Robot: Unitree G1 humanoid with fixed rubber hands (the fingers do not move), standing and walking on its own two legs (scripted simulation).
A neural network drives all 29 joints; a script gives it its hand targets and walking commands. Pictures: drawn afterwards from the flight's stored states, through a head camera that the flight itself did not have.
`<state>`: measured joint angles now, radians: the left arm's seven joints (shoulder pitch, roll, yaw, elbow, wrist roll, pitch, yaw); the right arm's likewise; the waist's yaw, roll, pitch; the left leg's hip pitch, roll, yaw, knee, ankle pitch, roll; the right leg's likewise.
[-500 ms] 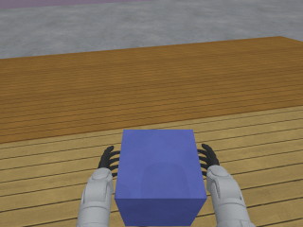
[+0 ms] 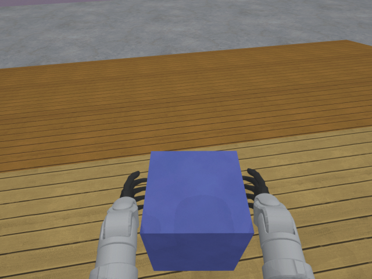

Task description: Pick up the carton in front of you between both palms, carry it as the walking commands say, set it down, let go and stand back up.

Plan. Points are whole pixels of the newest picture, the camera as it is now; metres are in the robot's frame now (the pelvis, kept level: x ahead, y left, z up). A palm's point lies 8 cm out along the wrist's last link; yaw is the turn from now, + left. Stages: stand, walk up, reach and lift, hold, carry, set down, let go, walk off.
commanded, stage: reach and lift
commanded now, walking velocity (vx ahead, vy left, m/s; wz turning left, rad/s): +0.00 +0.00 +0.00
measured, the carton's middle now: (193, 213) +0.31 +0.00 -0.05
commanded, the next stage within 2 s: hold in 0.50 s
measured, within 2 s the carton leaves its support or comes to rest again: neither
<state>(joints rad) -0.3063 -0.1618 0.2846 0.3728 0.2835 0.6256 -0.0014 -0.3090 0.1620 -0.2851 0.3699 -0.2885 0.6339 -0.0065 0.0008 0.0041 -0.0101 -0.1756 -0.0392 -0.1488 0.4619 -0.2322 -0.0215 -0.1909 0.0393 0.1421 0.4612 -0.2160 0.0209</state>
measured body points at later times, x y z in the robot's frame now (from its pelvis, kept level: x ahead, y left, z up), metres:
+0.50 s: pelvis +0.01 +0.00 +0.00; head -0.02 +0.00 +0.45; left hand +0.31 +0.15 +0.03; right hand +0.31 -0.15 +0.03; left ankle +0.02 +0.14 -0.74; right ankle +0.03 -0.13 -0.74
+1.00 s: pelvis +0.00 +0.00 +0.00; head -0.04 +0.00 +0.45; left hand +0.30 +0.15 +0.04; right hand +0.30 -0.15 +0.04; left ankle +0.02 +0.14 -0.74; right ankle +0.03 -0.13 -0.74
